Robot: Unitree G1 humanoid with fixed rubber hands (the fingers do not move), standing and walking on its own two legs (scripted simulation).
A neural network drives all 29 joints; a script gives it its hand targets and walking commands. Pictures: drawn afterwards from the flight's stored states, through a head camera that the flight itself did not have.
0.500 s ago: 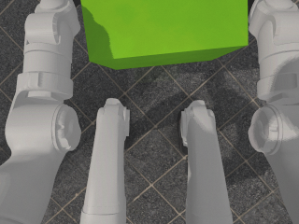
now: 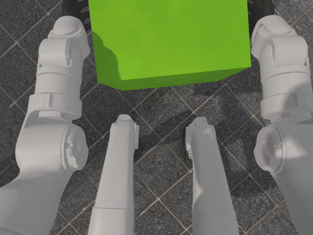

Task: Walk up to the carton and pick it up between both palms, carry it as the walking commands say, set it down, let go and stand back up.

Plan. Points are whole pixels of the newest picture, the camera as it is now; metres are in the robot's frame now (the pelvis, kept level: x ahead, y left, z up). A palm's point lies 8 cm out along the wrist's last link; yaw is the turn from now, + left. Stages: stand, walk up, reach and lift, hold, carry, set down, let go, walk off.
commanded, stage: reach and lift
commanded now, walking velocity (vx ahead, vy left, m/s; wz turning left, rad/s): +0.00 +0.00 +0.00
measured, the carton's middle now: (165, 20) +0.55 +0.00 -0.12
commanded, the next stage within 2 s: none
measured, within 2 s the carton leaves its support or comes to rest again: neither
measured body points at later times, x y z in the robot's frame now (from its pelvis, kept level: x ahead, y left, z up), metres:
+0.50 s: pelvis +0.01 +0.00 +0.06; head +0.27 +0.00 +0.42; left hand +0.51 +0.19 +0.00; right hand +0.51 -0.17 +0.00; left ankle +0.17 +0.15 -0.55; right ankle +0.16 -0.14 -0.55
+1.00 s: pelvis +0.03 +0.01 +0.12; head +0.24 +0.01 +0.51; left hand +0.48 +0.20 +0.07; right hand +0.49 -0.17 +0.07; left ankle +0.17 +0.15 -0.55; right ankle +0.16 -0.14 -0.55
